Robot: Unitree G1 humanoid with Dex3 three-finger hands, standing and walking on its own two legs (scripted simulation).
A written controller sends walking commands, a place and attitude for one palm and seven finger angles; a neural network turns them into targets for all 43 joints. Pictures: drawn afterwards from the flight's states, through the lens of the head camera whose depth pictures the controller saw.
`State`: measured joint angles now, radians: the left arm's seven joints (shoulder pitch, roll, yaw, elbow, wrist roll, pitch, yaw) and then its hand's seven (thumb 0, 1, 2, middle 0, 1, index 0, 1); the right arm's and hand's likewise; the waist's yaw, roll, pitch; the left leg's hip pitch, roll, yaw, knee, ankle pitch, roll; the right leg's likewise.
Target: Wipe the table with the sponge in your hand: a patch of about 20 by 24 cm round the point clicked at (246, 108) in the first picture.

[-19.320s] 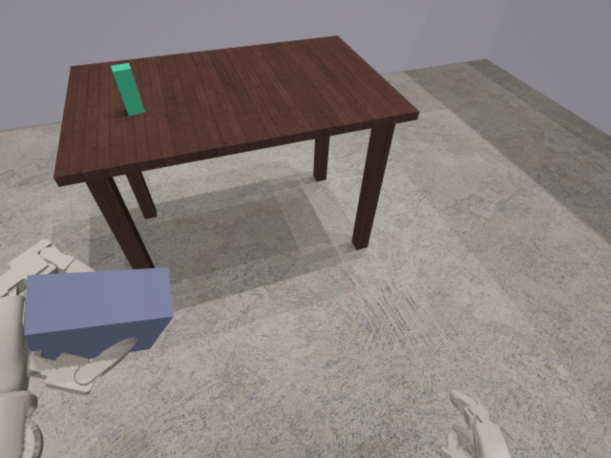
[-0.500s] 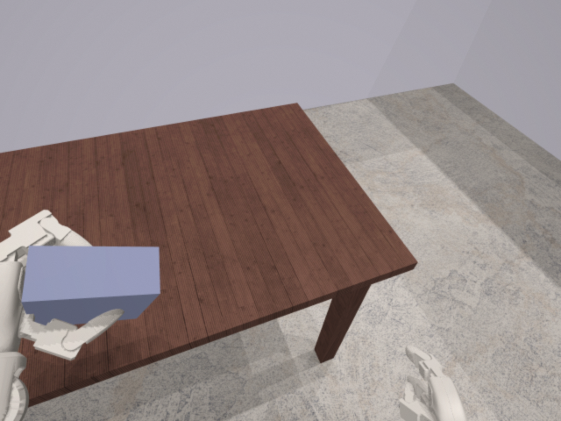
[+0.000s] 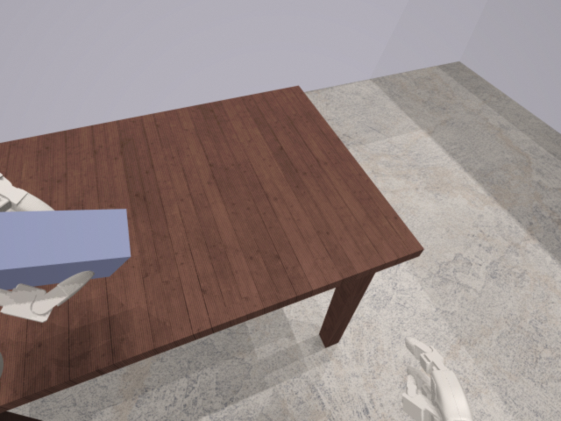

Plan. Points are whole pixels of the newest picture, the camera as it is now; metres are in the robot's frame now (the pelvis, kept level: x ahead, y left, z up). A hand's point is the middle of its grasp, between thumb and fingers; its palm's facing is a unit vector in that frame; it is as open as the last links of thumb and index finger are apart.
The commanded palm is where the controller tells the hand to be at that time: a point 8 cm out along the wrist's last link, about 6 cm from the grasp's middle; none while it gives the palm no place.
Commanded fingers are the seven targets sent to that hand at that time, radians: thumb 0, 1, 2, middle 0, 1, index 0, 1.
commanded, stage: come to a stop and stand still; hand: left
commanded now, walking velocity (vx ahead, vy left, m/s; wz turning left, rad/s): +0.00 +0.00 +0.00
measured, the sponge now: (78, 250) +0.25 +0.25 +0.16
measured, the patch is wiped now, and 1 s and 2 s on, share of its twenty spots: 0.00 0.00 0.00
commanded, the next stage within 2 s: look again from close up in 0.54 s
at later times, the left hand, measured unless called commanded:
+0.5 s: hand (58, 267) +0.23 +0.26 +0.16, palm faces +0.34 -0.86 -0.37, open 9.4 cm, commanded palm +0.17 +0.29 +0.17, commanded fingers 0.00 0.10 1.30 -1.20 -1.60 -1.20 -1.60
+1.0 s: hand (46, 287) +0.21 +0.26 +0.15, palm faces +0.36 -0.84 -0.40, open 9.4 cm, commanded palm +0.15 +0.29 +0.17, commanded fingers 0.00 0.10 1.30 -1.20 -1.60 -1.20 -1.60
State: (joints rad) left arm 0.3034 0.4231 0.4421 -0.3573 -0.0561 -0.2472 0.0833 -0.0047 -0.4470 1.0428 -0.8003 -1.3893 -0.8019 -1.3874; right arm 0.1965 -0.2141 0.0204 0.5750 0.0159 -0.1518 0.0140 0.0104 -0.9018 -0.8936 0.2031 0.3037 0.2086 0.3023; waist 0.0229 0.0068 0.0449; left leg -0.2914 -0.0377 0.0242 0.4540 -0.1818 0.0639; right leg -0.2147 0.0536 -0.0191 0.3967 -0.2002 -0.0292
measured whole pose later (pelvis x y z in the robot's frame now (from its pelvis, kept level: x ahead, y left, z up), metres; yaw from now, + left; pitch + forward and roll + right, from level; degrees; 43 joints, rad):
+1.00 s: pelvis +0.00 +0.01 +0.00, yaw +1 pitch +0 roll -2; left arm 0.43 0.38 0.33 -0.41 -0.03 -0.22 0.09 0.00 -0.45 1.04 -0.80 -1.39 -0.81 -1.38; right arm 0.22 -0.20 0.04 0.58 0.01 -0.12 -0.04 0.01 -0.90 -0.89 0.20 0.30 0.21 0.30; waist 0.02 -0.01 0.03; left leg -0.26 -0.06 0.01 0.40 -0.15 0.08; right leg -0.17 0.03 -0.03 0.34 -0.18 -0.01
